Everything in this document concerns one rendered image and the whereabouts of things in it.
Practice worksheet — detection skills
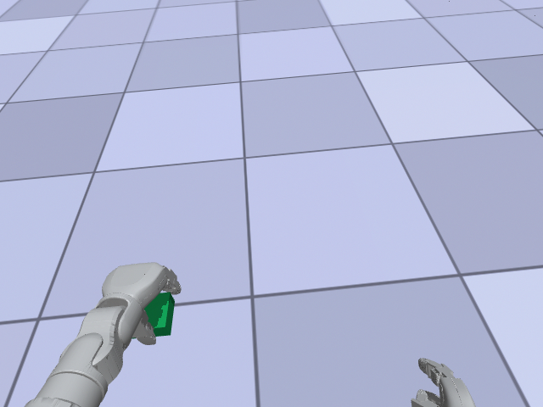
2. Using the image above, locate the left robot arm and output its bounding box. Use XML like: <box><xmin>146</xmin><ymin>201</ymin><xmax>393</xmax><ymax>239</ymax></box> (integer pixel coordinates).
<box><xmin>25</xmin><ymin>293</ymin><xmax>143</xmax><ymax>407</ymax></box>

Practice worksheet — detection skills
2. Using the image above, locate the left robot hand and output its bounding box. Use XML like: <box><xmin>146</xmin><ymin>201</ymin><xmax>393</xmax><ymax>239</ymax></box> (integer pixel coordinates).
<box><xmin>102</xmin><ymin>262</ymin><xmax>182</xmax><ymax>345</ymax></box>

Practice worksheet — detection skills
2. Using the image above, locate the small box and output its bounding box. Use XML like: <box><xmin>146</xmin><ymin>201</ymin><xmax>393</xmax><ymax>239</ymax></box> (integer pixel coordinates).
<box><xmin>132</xmin><ymin>293</ymin><xmax>175</xmax><ymax>339</ymax></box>

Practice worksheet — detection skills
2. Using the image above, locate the right robot hand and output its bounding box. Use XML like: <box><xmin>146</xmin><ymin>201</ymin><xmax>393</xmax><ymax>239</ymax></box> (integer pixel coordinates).
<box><xmin>411</xmin><ymin>358</ymin><xmax>476</xmax><ymax>407</ymax></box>

